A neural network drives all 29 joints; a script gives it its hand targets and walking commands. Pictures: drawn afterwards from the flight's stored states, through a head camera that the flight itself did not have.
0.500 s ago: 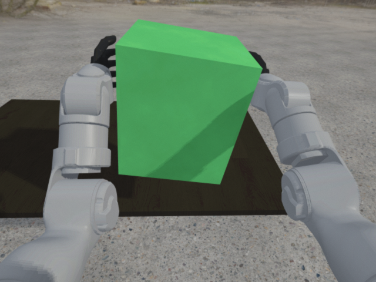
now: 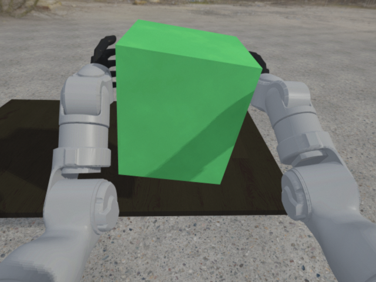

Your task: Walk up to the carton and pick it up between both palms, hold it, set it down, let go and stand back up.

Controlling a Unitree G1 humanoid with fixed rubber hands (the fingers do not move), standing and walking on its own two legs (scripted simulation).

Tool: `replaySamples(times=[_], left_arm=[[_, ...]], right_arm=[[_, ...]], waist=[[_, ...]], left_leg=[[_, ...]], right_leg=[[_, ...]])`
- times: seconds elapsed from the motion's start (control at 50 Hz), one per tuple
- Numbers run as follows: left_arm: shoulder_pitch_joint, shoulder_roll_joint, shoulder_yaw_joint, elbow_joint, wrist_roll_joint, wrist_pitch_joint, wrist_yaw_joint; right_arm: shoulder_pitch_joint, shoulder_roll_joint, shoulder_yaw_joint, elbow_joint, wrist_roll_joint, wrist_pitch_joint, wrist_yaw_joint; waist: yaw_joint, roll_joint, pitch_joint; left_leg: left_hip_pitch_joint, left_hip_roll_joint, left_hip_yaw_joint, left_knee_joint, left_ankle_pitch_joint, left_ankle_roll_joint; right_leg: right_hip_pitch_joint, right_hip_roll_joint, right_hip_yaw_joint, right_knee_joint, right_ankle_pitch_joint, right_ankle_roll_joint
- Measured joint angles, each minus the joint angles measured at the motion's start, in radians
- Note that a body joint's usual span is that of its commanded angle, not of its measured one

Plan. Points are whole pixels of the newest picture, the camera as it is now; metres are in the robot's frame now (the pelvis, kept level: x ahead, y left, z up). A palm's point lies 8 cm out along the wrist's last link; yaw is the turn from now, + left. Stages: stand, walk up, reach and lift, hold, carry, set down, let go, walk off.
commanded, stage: hold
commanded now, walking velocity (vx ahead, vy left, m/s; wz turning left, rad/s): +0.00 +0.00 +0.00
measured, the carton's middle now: (179, 102) +0.38 +0.02 +0.27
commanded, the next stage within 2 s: set down in 0.28 s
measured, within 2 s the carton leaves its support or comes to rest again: neither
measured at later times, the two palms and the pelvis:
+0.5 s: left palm (98, 66) +0.36 +0.16 +0.35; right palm (257, 80) +0.38 -0.14 +0.32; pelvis +0.00 +0.00 +0.00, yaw +0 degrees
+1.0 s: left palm (113, 95) +0.42 +0.16 +0.27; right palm (246, 93) +0.44 -0.14 +0.27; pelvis +0.02 +0.00 +0.00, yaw +0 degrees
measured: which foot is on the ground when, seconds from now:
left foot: down 0.00-1.00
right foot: down 0.00-1.00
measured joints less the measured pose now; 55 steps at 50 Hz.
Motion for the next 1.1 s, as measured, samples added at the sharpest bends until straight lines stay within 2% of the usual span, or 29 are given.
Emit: replaySamples(times=[0.44, 0.54, 0.66, 0.76, 0.84, 0.9, 0.96, 1.04, 1.1], left_arm=[[-0.007, 0.003, 0.000, 0.000, 0.000, -0.008, 0.000], [-0.045, 0.011, 0.009, 0.008, 0.012, -0.063, 0.001], [-0.116, 0.000, 0.063, 0.096, 0.076, -0.149, -0.015], [-0.097, -0.021, 0.064, 0.123, 0.125, -0.196, -0.028], [-0.047, -0.037, 0.064, 0.124, 0.129, -0.232, -0.029], [-0.009, -0.048, 0.064, 0.124, 0.116, -0.257, -0.016], [0.029, -0.058, 0.064, 0.120, 0.061, -0.291, 0.018], [0.117, -0.083, 0.064, 0.011, -0.028, -0.324, 0.076], [0.155, -0.100, 0.064, -0.062, -0.055, -0.325, 0.104]], right_arm=[[-0.003, 0.000, 0.000, -0.001, 0.001, -0.011, 0.002], [-0.026, 0.000, 0.000, 0.022, -0.001, -0.091, 0.015], [-0.091, 0.000, 0.000, 0.158, -0.056, -0.205, 0.074], [-0.093, 0.000, -0.006, 0.233, -0.076, -0.264, 0.101], [-0.093, 0.000, -0.007, 0.271, -0.080, -0.287, 0.104], [-0.091, 0.000, -0.007, 0.284, -0.080, -0.302, 0.101], [-0.080, 0.000, -0.005, 0.277, -0.080, -0.325, 0.095], [-0.027, 0.001, 0.026, 0.176, -0.058, -0.351, 0.090], [-0.006, 0.000, 0.031, 0.130, -0.031, -0.362, 0.089]], waist=[[0.000, 0.000, 0.000], [0.003, 0.000, 0.000], [0.012, -0.002, 0.001], [0.013, -0.005, 0.032], [0.008, -0.005, 0.079], [0.008, -0.005, 0.112], [0.008, -0.005, 0.132], [0.006, -0.005, 0.124], [0.005, -0.005, 0.098]], left_leg=[[0.000, 0.000, 0.000, 0.000, 0.000, 0.000], [0.000, 0.000, 0.000, 0.000, -0.001, 0.000], [0.000, 0.000, 0.000, 0.000, -0.005, 0.000], [0.018, 0.000, 0.000, 0.000, -0.013, 0.000], [0.031, 0.000, 0.000, 0.000, -0.016, 0.000], [0.032, 0.000, 0.000, 0.000, -0.017, 0.000], [0.032, 0.000, 0.000, 0.000, -0.019, 0.000], [0.033, 0.000, 0.000, 0.000, -0.026, 0.000], [0.033, 0.000, 0.000, 0.000, -0.029, -0.001]], right_leg=[[0.001, 0.000, 0.000, -0.002, 0.001, 0.000], [0.001, 0.000, 0.000, -0.003, 0.000, 0.000], [0.001, 0.000, 0.000, -0.002, -0.005, 0.000], [0.023, 0.000, 0.000, -0.010, -0.008, 0.000], [0.041, 0.000, 0.000, -0.019, -0.007, 0.000], [0.045, 0.000, 0.000, -0.026, -0.005, 0.000], [0.049, 0.000, 0.000, -0.034, -0.003, 0.000], [0.053, 0.000, 0.000, -0.042, -0.007, 0.000], [0.054, 0.000, 0.000, -0.042, -0.013, 0.000]])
